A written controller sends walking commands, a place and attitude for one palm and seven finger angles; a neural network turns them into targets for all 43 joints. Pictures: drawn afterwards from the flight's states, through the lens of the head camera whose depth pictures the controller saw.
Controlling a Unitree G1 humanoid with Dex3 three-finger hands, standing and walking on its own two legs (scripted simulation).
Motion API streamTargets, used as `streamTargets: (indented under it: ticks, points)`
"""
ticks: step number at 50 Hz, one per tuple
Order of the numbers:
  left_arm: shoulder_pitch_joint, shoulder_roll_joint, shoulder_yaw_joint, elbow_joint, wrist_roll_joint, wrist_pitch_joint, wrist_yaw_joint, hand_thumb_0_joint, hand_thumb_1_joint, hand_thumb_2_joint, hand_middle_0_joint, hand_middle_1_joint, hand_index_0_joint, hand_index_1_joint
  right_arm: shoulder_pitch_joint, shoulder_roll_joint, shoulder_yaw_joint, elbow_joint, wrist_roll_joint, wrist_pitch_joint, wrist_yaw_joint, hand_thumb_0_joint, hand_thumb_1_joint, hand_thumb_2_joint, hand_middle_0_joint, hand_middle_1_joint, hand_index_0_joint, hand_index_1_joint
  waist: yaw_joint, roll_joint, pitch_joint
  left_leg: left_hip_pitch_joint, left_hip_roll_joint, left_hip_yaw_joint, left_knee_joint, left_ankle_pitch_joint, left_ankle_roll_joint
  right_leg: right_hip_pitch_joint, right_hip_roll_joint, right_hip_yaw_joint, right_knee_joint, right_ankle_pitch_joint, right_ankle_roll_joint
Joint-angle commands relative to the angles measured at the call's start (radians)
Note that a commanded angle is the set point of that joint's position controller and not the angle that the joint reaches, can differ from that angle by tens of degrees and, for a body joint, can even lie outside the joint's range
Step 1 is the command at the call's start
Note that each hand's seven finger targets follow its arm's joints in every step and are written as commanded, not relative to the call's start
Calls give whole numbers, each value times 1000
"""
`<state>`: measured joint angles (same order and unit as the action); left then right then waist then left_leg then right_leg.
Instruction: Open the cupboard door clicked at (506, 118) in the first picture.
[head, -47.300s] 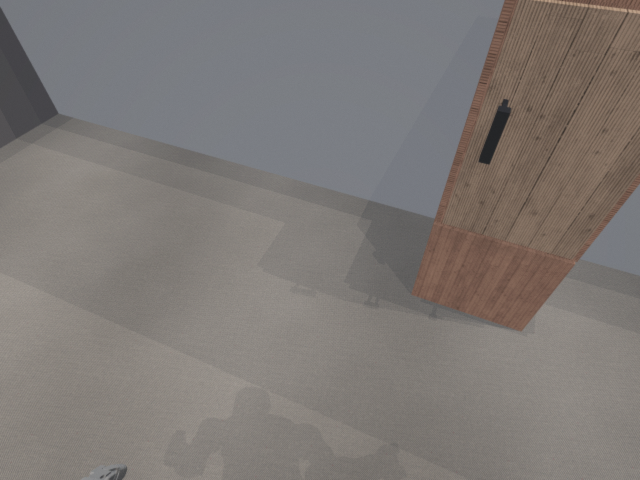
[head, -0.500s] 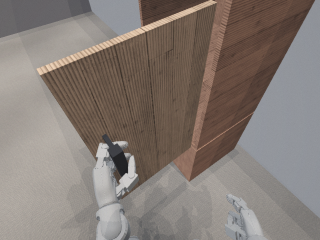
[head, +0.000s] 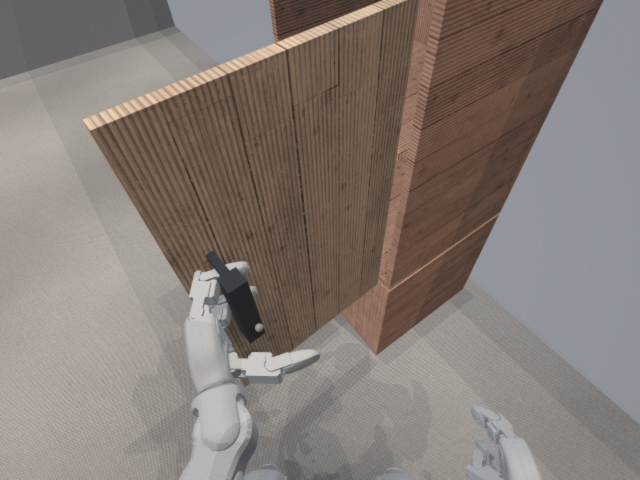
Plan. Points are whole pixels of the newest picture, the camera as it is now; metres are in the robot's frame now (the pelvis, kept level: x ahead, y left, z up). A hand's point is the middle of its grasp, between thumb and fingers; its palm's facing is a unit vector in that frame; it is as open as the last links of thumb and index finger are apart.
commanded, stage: open thumb and fingers to let go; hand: left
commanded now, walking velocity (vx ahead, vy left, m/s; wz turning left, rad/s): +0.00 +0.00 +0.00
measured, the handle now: (234, 297) +0.33 +0.13 +0.05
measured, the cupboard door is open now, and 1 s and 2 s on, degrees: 93 94 94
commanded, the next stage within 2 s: slide the hand sideways off the handle in 0.26 s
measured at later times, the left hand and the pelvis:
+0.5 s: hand (248, 346) +0.26 +0.10 +0.05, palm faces -0.03 -1.00 -0.09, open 15.9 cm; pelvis -0.01 +0.03 -0.01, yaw +0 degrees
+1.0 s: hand (225, 374) +0.23 +0.12 +0.05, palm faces -0.12 -0.99 -0.01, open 16.3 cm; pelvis +0.00 +0.05 -0.01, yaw -1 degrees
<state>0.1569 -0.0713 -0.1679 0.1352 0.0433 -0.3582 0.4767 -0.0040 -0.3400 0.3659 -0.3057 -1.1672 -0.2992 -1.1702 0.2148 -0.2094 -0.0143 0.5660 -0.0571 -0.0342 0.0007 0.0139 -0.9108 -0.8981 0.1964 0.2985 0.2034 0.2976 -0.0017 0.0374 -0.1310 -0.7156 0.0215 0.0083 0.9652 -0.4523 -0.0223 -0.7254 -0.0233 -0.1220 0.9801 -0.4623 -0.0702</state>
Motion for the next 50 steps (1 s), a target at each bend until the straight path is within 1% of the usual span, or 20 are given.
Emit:
streamTargets:
  ticks: [1,6,12,18,19,20,21,23,25,27,28,30,32,35,36,39,41,43,47,50]
  points:
    - [-139,-45,-48,-219,50,-59,25,0,-500,300,-242,-850,-242,-850,-74,-69,-19,-167,-4,-56,4,0,-900,-900,200,300,200,300,-4,-102,-216,65,-40,-16,-91,149,39,188,-11,123,-193,206,48]
    - [-203,-63,-68,-203,73,-33,55,0,-500,300,-200,-600,-200,-600,-80,-69,-12,-171,-9,-51,5,0,-900,-900,200,300,200,300,-14,-114,-196,67,-37,-25,-98,132,40,152,3,95,-180,166,42]
    - [-211,-72,-65,-200,80,-8,75,0,-500,300,-150,-300,-150,-300,-93,-64,-5,-176,-8,-40,5,0,-900,-900,200,300,200,300,0,-88,-197,75,-35,-29,-109,140,34,149,12,77,-165,162,33]
    - [-256,-104,-83,-194,74,12,89,0,-500,300,-150,-300,-150,-300,-106,-64,-2,-172,-8,-33,5,0,-900,-900,200,300,200,300,-4,-97,-207,81,-33,-38,-110,133,32,133,18,64,-158,138,32]
    - [-264,12,-270,-188,187,-22,-119,0,-500,300,-150,-300,-150,-300,-34,-103,2,-140,-4,-35,8,0,-900,-900,200,300,200,300,-89,-129,-155,89,-30,-35,-86,142,48,83,7,91,-145,207,34]
    - [-312,86,-182,-243,145,-54,-236,0,-500,300,-150,-300,-150,-300,-25,-104,-11,-166,6,-32,3,0,-900,-900,200,300,200,300,-58,-77,-225,87,-35,-36,-77,166,52,117,1,96,-130,244,23]
    - [-317,108,-185,-268,125,-76,-322,0,-500,300,-150,-300,-150,-300,-34,-102,-10,-174,12,-38,-4,0,-900,-900,200,300,200,300,-53,-48,-254,109,-36,-34,-70,182,53,129,-1,104,-120,271,23]
    - [-289,106,-200,-261,40,-76,-482,0,-500,300,-150,-300,-150,-300,-30,-108,-4,-198,37,-56,-10,0,-900,-900,200,300,200,300,-62,-40,-228,121,-37,-46,-84,152,52,118,4,98,-133,231,24]
    - [-273,49,-188,-286,-81,-42,-554,0,-500,300,-150,-300,-150,-300,-51,-106,5,-234,63,-73,-18,0,-900,-900,200,300,200,300,-55,-32,-199,132,-35,-58,-112,107,50,114,14,79,-152,158,25]
    - [-220,36,-137,-270,-146,-5,-542,0,-500,300,-150,-300,-150,-300,-52,-111,6,-243,73,-89,-21,0,-900,-900,200,300,200,300,-46,-92,-165,115,-32,-71,-127,71,45,100,20,59,-159,106,34]
    - [-181,50,-105,-281,-153,6,-521,0,-500,300,-150,-300,-150,-300,-53,-116,4,-250,73,-93,-20,0,-900,-900,200,300,200,300,-31,-107,-173,110,-31,-74,-134,68,41,105,21,52,-153,94,34]
    - [-126,78,-65,-299,-136,17,-472,0,-500,300,-150,-300,-150,-300,-55,-117,4,-263,68,-97,-12,0,-900,-900,200,300,200,300,-5,-95,-175,98,-34,-77,-141,75,36,111,20,46,-134,89,29]
    - [-100,83,-71,-351,-96,11,-430,0,-500,300,-150,-300,-150,-300,-44,-112,0,-276,59,-99,-1,0,-900,-900,200,300,200,300,-5,-81,-195,101,-31,-71,-130,101,35,100,16,47,-114,110,29]
    - [-15,104,-74,-375,-46,5,-397,0,-500,300,-150,-300,-150,-300,-32,-112,-2,-296,52,-89,10,0,-900,-900,200,300,200,300,4,-68,-175,87,-26,-70,-125,124,33,93,20,49,-97,120,23]
    - [-22,103,-82,-399,-35,2,-392,0,-500,300,-150,-300,-150,-300,-31,-110,-2,-300,50,-85,14,0,-900,-900,200,300,200,300,-4,-51,-179,91,-23,-67,-119,117,32,76,18,49,-92,115,25]
    - [21,123,-69,-424,-27,2,-393,0,-500,300,-150,-300,-150,-300,-22,-107,-2,-312,48,-75,14,0,-900,-900,200,300,200,300,-4,-56,-170,77,-25,-59,-108,108,34,79,21,56,-93,116,24]
    - [76,148,-35,-450,-37,3,-401,0,-500,300,-150,-300,-150,-300,-22,-108,-3,-322,49,-70,10,0,-900,-900,200,300,200,300,8,-65,-179,71,-24,-56,-106,139,32,105,24,57,-87,148,22]
    - [98,142,-40,-487,-55,6,-414,0,-500,300,-150,-300,-150,-300,-22,-105,1,-327,53,-68,7,0,-900,-900,200,300,200,300,0,-34,-170,74,-24,-54,-103,132,31,94,26,55,-89,146,25]
    - [177,141,-40,-538,-76,-4,-436,0,-500,300,-150,-300,-150,-300,-11,-105,-1,-330,54,-79,1,0,-900,-900,200,300,200,300,-7,-32,-174,80,-21,-59,-86,175,30,87,30,49,-72,185,28]
    - [214,176,-7,-552,-83,-9,-454,0,-500,300,-150,-300,-150,-300,0,-110,-5,-328,54,-84,-3,0,-900,-900,200,300,200,300,-7,-57,-187,64,-23,-62,-68,203,31,96,33,52,-58,215,28]
